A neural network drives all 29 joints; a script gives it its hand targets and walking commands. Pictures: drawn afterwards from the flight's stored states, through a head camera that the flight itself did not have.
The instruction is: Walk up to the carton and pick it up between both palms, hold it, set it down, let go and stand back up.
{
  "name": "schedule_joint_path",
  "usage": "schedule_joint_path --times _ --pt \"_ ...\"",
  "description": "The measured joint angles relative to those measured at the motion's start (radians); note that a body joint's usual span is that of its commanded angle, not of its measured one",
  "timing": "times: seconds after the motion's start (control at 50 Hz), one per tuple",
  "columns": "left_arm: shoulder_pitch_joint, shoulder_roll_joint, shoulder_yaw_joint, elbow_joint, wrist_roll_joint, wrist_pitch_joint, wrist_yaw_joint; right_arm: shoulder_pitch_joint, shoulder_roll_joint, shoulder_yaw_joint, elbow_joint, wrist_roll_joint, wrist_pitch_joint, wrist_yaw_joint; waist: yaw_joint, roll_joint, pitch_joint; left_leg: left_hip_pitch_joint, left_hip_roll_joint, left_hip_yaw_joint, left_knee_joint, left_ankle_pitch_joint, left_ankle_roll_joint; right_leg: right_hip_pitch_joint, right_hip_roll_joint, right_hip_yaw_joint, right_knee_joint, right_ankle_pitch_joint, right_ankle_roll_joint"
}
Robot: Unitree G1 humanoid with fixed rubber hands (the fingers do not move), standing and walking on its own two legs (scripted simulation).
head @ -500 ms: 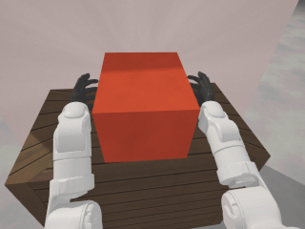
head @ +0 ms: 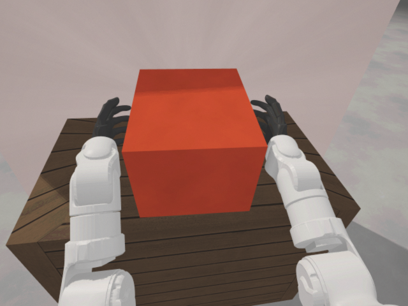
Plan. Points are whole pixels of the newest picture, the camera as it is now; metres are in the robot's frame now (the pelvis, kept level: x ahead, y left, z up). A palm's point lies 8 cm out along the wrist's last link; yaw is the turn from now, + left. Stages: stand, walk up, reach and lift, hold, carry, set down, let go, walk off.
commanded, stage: hold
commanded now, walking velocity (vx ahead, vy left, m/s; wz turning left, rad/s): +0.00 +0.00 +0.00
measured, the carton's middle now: (192, 136) +0.41 +0.01 +0.15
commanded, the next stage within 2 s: set down in 1.80 s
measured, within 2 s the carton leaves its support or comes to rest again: neither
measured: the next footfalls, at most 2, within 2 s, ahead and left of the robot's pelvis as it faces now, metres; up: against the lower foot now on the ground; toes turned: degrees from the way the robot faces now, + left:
none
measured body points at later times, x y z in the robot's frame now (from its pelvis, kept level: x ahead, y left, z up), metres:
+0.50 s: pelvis +0.00 +0.00 +0.00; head -0.05 +0.02 +0.45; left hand +0.37 +0.17 +0.19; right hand +0.38 -0.15 +0.19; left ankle +0.05 +0.11 -0.75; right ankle +0.00 -0.09 -0.75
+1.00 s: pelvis +0.00 +0.00 +0.00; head -0.06 +0.01 +0.45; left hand +0.36 +0.16 +0.20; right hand +0.38 -0.15 +0.19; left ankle +0.05 +0.11 -0.75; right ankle +0.00 -0.09 -0.75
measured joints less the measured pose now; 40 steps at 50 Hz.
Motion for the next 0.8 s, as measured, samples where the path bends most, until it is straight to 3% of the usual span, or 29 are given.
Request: schedule_joint_path --times 0.12,0.34,0.64,0.8 --pt "-0.025 -0.009 0.012 0.049 0.014 0.0 0.0 -0.015 0.01 -0.033 0.041 -0.032 0.005 0.023 0.006 0.004 -0.012 0.0 -0.004 0.006 -0.012 0.008 0.002 -0.012 -0.004 0.005 0.009 -0.001 0.001" --pt "-0.049 -0.004 0.025 0.086 0.021 -0.01 -0.006 -0.037 0.008 -0.032 0.079 -0.044 -0.006 0.022 0.01 -0.002 -0.001 0.003 -0.004 0.005 -0.011 0.006 0.001 -0.011 -0.004 0.006 0.014 -0.006 0.0" --pt "0.014 -0.003 -0.008 0.002 0.001 -0.009 0.007 0.008 -0.001 0.003 0.001 -0.003 -0.003 0.005 -0.004 -0.003 0.001 0.0 -0.002 0.0 0.007 -0.011 0.002 0.003 -0.001 0.003 0.0 -0.006 0.002" --pt "-0.008 -0.004 0.0 0.025 0.001 -0.001 0.009 -0.003 0.0 -0.009 0.016 -0.014 0.005 0.009 -0.001 0.003 0.0 0.008 -0.002 0.001 -0.003 -0.005 0.001 0.005 -0.001 0.005 0.0 -0.004 0.001"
